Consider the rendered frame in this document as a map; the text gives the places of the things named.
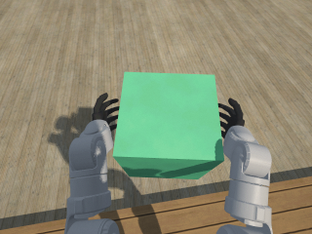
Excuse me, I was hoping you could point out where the robot right upper arm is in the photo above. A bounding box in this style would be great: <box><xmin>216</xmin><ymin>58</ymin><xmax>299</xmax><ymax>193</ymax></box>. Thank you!
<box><xmin>215</xmin><ymin>224</ymin><xmax>265</xmax><ymax>234</ymax></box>

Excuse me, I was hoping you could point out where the left robot hand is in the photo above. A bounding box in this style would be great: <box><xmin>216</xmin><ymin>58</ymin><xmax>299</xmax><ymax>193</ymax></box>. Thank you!
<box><xmin>92</xmin><ymin>93</ymin><xmax>120</xmax><ymax>132</ymax></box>

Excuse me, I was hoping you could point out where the carton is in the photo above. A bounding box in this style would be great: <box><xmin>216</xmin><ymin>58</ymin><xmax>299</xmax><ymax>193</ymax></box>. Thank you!
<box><xmin>112</xmin><ymin>71</ymin><xmax>224</xmax><ymax>179</ymax></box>

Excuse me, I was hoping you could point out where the robot right forearm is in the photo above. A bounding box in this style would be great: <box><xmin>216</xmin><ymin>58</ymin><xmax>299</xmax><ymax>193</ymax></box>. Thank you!
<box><xmin>222</xmin><ymin>125</ymin><xmax>273</xmax><ymax>234</ymax></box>

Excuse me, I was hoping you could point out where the right robot hand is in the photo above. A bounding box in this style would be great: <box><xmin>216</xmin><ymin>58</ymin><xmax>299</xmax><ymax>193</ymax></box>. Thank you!
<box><xmin>217</xmin><ymin>98</ymin><xmax>245</xmax><ymax>138</ymax></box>

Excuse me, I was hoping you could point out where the robot left upper arm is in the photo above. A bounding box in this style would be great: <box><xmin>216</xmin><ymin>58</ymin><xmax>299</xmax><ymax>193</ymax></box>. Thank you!
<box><xmin>66</xmin><ymin>218</ymin><xmax>120</xmax><ymax>234</ymax></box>

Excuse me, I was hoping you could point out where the robot left forearm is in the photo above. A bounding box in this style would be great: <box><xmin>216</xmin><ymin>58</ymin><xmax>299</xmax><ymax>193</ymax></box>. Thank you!
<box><xmin>64</xmin><ymin>119</ymin><xmax>114</xmax><ymax>234</ymax></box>

